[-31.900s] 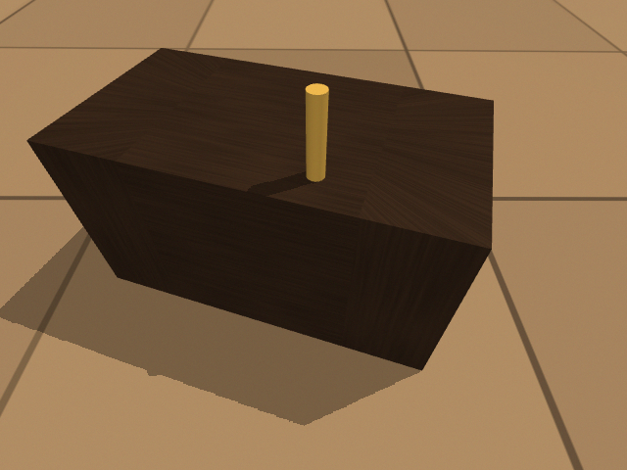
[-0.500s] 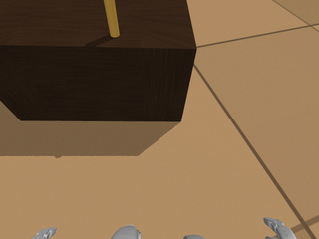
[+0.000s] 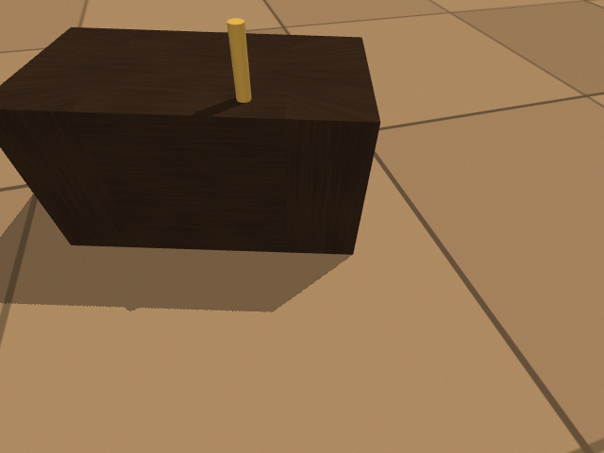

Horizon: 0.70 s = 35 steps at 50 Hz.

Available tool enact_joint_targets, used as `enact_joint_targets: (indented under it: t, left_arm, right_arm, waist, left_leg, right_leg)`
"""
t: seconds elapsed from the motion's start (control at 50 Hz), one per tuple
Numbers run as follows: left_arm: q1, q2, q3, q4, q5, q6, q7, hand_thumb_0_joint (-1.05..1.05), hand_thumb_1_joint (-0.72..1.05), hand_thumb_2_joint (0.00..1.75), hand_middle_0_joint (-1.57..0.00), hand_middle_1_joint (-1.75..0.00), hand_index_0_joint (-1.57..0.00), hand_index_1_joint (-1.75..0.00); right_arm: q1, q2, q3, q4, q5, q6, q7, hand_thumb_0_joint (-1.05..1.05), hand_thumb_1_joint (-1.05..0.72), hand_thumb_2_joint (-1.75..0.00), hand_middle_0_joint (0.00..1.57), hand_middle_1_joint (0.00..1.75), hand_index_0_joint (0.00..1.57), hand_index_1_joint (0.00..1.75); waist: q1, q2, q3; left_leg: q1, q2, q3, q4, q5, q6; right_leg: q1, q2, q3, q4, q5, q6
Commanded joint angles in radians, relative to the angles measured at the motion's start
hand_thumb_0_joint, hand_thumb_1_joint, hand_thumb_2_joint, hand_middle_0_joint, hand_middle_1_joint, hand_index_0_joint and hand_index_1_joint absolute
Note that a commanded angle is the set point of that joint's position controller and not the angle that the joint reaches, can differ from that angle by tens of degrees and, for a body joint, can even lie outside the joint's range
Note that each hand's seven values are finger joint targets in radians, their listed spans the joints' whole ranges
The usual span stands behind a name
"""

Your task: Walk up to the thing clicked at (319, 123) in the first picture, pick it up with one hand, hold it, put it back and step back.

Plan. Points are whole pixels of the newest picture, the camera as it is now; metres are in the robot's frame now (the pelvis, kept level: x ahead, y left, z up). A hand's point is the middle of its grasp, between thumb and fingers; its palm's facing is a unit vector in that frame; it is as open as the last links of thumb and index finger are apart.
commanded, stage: step back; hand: left
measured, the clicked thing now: (240, 63) +1.14 +0.20 +0.00
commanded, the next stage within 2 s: stand in 0.68 s
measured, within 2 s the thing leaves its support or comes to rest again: neither
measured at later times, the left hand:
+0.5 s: hand out of the picture +0.15 +0.25 -0.15, palm faces +0.04 -0.93 -0.37, open 7.4 cm
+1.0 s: hand out of the picture +0.15 +0.23 -0.14, palm faces -0.02 -0.94 -0.34, open 7.4 cm
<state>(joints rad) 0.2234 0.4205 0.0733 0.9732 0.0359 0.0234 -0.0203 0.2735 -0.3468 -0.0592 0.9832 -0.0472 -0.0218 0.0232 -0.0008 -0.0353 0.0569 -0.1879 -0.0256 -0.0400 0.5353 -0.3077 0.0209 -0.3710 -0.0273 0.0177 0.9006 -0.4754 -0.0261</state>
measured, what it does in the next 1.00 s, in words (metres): steps on the spot: right foot, then left foot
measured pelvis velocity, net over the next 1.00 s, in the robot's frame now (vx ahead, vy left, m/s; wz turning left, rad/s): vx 0.06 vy -0.02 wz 0.00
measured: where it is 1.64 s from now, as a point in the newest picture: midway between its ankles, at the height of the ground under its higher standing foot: outside the picture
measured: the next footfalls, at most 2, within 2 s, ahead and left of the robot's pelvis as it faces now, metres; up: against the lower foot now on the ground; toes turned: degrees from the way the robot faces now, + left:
right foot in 0.16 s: +0.12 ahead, -0.14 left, +0.00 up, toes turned -3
left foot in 0.46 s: +0.10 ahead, +0.12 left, +0.00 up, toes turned +0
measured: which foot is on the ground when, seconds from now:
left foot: down 0.00-0.20, up 0.22-0.44, down 0.46-1.00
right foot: up 0.00-0.14, down 0.16-1.00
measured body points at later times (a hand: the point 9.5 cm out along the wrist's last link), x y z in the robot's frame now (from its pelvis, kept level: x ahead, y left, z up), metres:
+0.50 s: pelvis +0.05 -0.02 -0.01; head +0.07 -0.02 +0.44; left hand +0.15 +0.29 -0.12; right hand +0.12 -0.33 -0.14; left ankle +0.06 +0.12 -0.73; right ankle +0.08 -0.14 -0.73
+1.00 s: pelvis +0.06 -0.02 +0.01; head +0.07 -0.02 +0.46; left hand +0.15 +0.28 -0.11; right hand +0.18 -0.31 -0.11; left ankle +0.06 +0.12 -0.73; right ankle +0.08 -0.14 -0.73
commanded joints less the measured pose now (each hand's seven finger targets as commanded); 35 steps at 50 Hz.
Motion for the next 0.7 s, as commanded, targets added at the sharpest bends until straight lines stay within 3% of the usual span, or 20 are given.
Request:
enact_joint_targets:
  t: [0.0, 0.04, 0.08, 0.14, 0.16, 0.18, 0.2, 0.22, 0.28, 0.38, 0.42, 0.44, 0.46, 0.48, 0.5, 0.54, 0.56, 0.64, 0.66, 0.68]
  left_arm:
    - [-0.056, 0.17, 0.039, -0.091, -0.011, -0.055, -0.003, 0.0, 0.9, 0.9, -0.2, -0.3, -0.2, -0.3]
    - [-0.085, 0.158, 0.04, -0.09, -0.011, -0.056, -0.007, 0.0, 0.9, 0.9, -0.2, -0.3, -0.2, -0.3]
    - [-0.08, 0.149, 0.037, -0.086, -0.013, -0.063, -0.004, 0.0, 0.9, 0.9, -0.2, -0.3, -0.2, -0.3]
    - [0.032, 0.148, 0.046, -0.015, -0.011, -0.075, 0.02, 0.0, 0.9, 0.9, -0.2, -0.3, -0.2, -0.3]
    - [0.049, 0.191, 0.061, -0.014, -0.002, -0.081, 0.028, 0.0, 0.9, 0.9, -0.2, -0.3, -0.2, -0.3]
    - [0.045, 0.268, 0.072, -0.033, 0.005, -0.089, 0.036, 0.0, 0.9, 0.9, -0.2, -0.3, -0.2, -0.3]
    - [-0.058, 0.294, 0.071, -0.057, 0.001, -0.084, 0.032, 0.0, 0.9, 0.9, -0.2, -0.3, -0.2, -0.3]
    - [-0.122, 0.28, 0.066, -0.078, 0.001, -0.081, 0.03, 0.0, 0.9, 0.9, -0.2, -0.3, -0.2, -0.3]
    - [-0.132, 0.213, 0.049, -0.066, -0.005, -0.086, 0.032, 0.0, 0.9, 0.9, -0.2, -0.3, -0.2, -0.3]
    - [-0.159, 0.203, 0.04, -0.058, -0.015, -0.079, 0.033, 0.0, 0.9, 0.9, -0.2, -0.3, -0.2, -0.3]
    - [-0.2, 0.187, 0.027, -0.066, -0.023, -0.067, 0.031, 0.0, 0.9, 0.9, -0.2, -0.3, -0.2, -0.3]
    - [-0.184, 0.155, 0.015, -0.071, -0.027, -0.062, 0.032, 0.0, 0.9, 0.9, -0.2, -0.3, -0.2, -0.3]
    - [-0.166, 0.13, 0.01, -0.073, -0.035, -0.06, 0.034, 0.0, 0.9, 0.9, -0.2, -0.3, -0.2, -0.3]
    - [-0.167, 0.127, 0.006, -0.054, -0.046, -0.055, 0.034, 0.0, 0.9, 0.9, -0.2, -0.3, -0.2, -0.3]
    - [-0.161, 0.143, 0.013, -0.029, -0.042, -0.052, 0.037, 0.0, 0.9, 0.9, -0.2, -0.3, -0.2, -0.3]
    - [-0.152, 0.152, 0.011, -0.009, -0.032, -0.066, 0.036, 0.0, 0.9, 0.9, -0.2, -0.3, -0.2, -0.3]
    - [-0.16, 0.168, 0.013, -0.004, -0.032, -0.069, 0.035, 0.0, 0.9, 0.9, -0.2, -0.3, -0.2, -0.3]
    - [-0.167, 0.171, 0.005, 0.017, -0.035, -0.068, 0.038, 0.0, 0.9, 0.9, -0.2, -0.3, -0.2, -0.3]
    - [-0.156, 0.119, -0.02, 0.046, -0.044, -0.062, 0.03, 0.0, 0.9, 0.9, -0.2, -0.3, -0.2, -0.3]
    - [-0.158, 0.119, -0.022, 0.048, -0.044, -0.061, 0.028, 0.0, 0.9, 0.9, -0.2, -0.3, -0.2, -0.3]
  right_arm:
    - [-0.051, -0.293, -0.072, -0.085, 0.006, -0.04, -0.022, 0.0, -0.9, -0.9, 0.2, 0.3, 0.2, 0.3]
    - [-0.046, -0.295, -0.072, -0.086, 0.002, -0.032, -0.02, 0.0, -0.9, -0.9, 0.2, 0.3, 0.2, 0.3]
    - [-0.076, -0.286, -0.065, -0.096, 0.006, -0.023, -0.021, 0.0, -0.9, -0.9, 0.2, 0.3, 0.2, 0.3]
    - [-0.118, -0.207, -0.029, -0.111, 0.029, 0.0, -0.025, 0.0, -0.9, -0.9, 0.2, 0.3, 0.2, 0.3]
    - [-0.079, -0.144, -0.008, -0.113, 0.035, 0.001, -0.028, 0.0, -0.9, -0.9, 0.2, 0.3, 0.2, 0.3]
    - [-0.063, -0.112, 0.005, -0.124, 0.038, 0.005, -0.035, 0.0, -0.9, -0.9, 0.2, 0.3, 0.2, 0.3]
    - [-0.038, -0.203, -0.024, -0.089, 0.031, 0.018, -0.047, 0.0, -0.9, -0.9, 0.2, 0.3, 0.2, 0.3]
    - [-0.007, -0.236, -0.037, -0.061, 0.028, 0.018, -0.047, 0.0, -0.9, -0.9, 0.2, 0.3, 0.2, 0.3]
    - [-0.022, -0.213, -0.024, -0.029, 0.033, 0.014, -0.037, 0.0, -0.9, -0.9, 0.2, 0.3, 0.2, 0.3]
    - [-0.016, -0.191, -0.021, -0.001, 0.022, 0.006, -0.037, 0.0, -0.9, -0.9, 0.2, 0.3, 0.2, 0.3]
    - [0.022, -0.193, -0.029, 0.032, 0.014, 0.0, -0.042, 0.0, -0.9, -0.9, 0.2, 0.3, 0.2, 0.3]
    - [-0.008, -0.218, -0.039, 0.03, 0.01, -0.003, -0.045, 0.0, -0.9, -0.9, 0.2, 0.3, 0.2, 0.3]
    - [-0.044, -0.263, -0.047, 0.012, 0.004, -0.008, -0.048, 0.0, -0.9, -0.9, 0.2, 0.3, 0.2, 0.3]
    - [-0.14, -0.295, -0.042, -0.009, 0.012, -0.009, -0.044, 0.0, -0.9, -0.9, 0.2, 0.3, 0.2, 0.3]
    - [-0.182, -0.301, -0.038, -0.009, 0.017, -0.007, -0.039, 0.0, -0.9, -0.9, 0.2, 0.3, 0.2, 0.3]
    - [-0.209, -0.235, -0.017, 0.004, 0.021, -0.003, -0.035, 0.0, -0.9, -0.9, 0.2, 0.3, 0.2, 0.3]
    - [-0.199, -0.221, -0.011, 0.008, 0.023, -0.003, -0.037, 0.0, -0.9, -0.9, 0.2, 0.3, 0.2, 0.3]
    - [-0.206, -0.221, -0.011, 0.039, 0.028, 0.001, -0.037, 0.0, -0.9, -0.9, 0.2, 0.3, 0.2, 0.3]
    - [-0.179, -0.226, -0.001, 0.041, 0.04, -0.012, -0.033, 0.0, -0.9, -0.9, 0.2, 0.3, 0.2, 0.3]
    - [-0.192, -0.231, -0.002, 0.045, 0.038, -0.02, -0.032, 0.0, -0.9, -0.9, 0.2, 0.3, 0.2, 0.3]
  waist:
    - [-0.003, 0.197, 0.043]
    - [-0.021, 0.219, 0.046]
    - [-0.012, 0.238, 0.019]
    - [0.065, 0.131, -0.042]
    - [0.069, -0.024, -0.07]
    - [0.065, -0.166, -0.076]
    - [0.04, -0.082, -0.047]
    - [0.013, -0.084, 0.003]
    - [0.016, -0.07, -0.002]
    - [0.007, -0.123, -0.074]
    - [-0.031, -0.088, -0.098]
    - [-0.018, -0.031, -0.104]
    - [0.001, 0.069, -0.124]
    - [0.032, 0.131, -0.091]
    - [0.037, 0.136, -0.075]
    - [0.048, 0.082, -0.094]
    - [0.032, 0.075, -0.102]
    - [0.023, 0.087, -0.138]
    - [0.009, 0.076, -0.146]
    - [0.014, 0.082, -0.15]
  left_leg:
    - [0.045, 0.231, -0.267, -0.267, -0.144, 0.159]
    - [-0.03, 0.226, -0.236, -0.259, -0.12, 0.161]
    - [-0.062, 0.209, -0.17, -0.202, -0.041, 0.149]
    - [-0.222, 0.136, -0.067, 0.032, 0.041, 0.068]
    - [-0.3, 0.069, -0.035, 0.189, -0.028, 0.027]
    - [-0.368, -0.034, -0.043, 0.319, -0.233, -0.01]
    - [-0.255, 0.018, -0.081, 0.394, -0.31, -0.013]
    - [-0.203, 0.043, -0.064, 0.397, -0.299, -0.016]
    - [-0.223, 0.048, -0.089, 0.351, -0.206, 0.0]
    - [-0.102, 0.048, 0.022, 0.094, -0.118, -0.022]
    - [0.013, 0.029, 0.044, -0.091, 0.082, -0.022]
    - [0.06, 0.079, -0.036, -0.107, 0.202, -0.003]
    - [0.057, 0.192, -0.171, -0.141, 0.301, 0.041]
    - [-0.044, 0.257, -0.239, -0.159, 0.244, 0.103]
    - [-0.123, 0.268, -0.219, -0.13, 0.216, 0.136]
    - [-0.118, 0.181, -0.097, -0.073, 0.271, 0.061]
    - [-0.105, 0.149, -0.07, -0.069, 0.273, 0.03]
    - [-0.007, 0.15, -0.059, -0.07, 0.343, 0.025]
    - [0.025, 0.167, -0.088, -0.139, 0.358, 0.021]
    - [0.054, 0.172, -0.084, -0.136, 0.419, 0.016]
  right_leg:
    - [-0.166, -0.032, -0.001, -0.046, 0.05, 0.003]
    - [-0.067, -0.016, -0.024, -0.126, 0.044, 0.016]
    - [0.026, 0.001, -0.046, -0.249, 0.083, 0.013]
    - [0.336, 0.043, -0.068, -0.461, 0.274, 0.011]
    - [0.402, -0.079, 0.129, -0.507, 0.26, -0.013]
    - [0.352, -0.297, 0.46, -0.635, 0.152, -0.085]
    - [0.163, -0.376, 0.512, -0.654, -0.067, -0.178]
    - [0.062, -0.368, 0.491, -0.646, -0.098, -0.215]
    - [0.115, -0.248, 0.271, -0.591, 0.102, -0.142]
    - [0.137, -0.225, 0.147, -0.473, 0.423, -0.13]
    - [0.098, -0.192, 0.091, -0.377, 0.456, -0.086]
    - [0.055, -0.157, 0.065, -0.333, 0.456, -0.048]
    - [0.044, -0.094, 0.017, -0.26, 0.406, -0.012]
    - [0.068, -0.005, -0.041, -0.256, 0.196, 0.013]
    - [0.164, -0.005, -0.031, -0.294, 0.112, 0.008]
    - [0.245, -0.063, 0.011, -0.392, 0.301, -0.003]
    - [0.251, -0.092, 0.05, -0.397, 0.399, -0.017]
    - [0.232, -0.109, 0.046, -0.405, 0.497, -0.018]
    - [0.243, -0.09, 0.038, -0.423, 0.482, -0.013]
    - [0.257, -0.091, 0.035, -0.435, 0.517, -0.01]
